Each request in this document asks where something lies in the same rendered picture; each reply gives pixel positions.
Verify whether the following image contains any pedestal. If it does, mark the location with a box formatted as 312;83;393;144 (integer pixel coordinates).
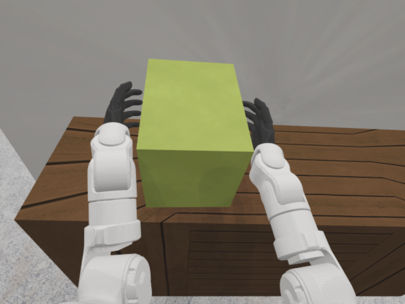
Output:
14;117;405;296

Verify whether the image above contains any right robot hand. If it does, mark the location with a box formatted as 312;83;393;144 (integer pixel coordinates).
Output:
242;98;275;150

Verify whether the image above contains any robot right upper arm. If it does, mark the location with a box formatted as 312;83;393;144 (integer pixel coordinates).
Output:
280;263;357;304

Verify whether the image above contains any robot left upper arm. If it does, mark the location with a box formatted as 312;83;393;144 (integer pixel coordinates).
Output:
59;253;152;304

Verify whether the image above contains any carton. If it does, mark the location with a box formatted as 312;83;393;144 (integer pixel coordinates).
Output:
136;59;254;207

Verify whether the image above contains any right robot forearm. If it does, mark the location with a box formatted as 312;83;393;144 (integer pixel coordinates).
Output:
249;143;358;304

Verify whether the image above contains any left robot hand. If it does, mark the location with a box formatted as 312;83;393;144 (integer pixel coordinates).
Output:
103;81;143;129

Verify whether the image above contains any left robot forearm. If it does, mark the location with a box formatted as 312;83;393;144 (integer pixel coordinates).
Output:
78;122;141;292

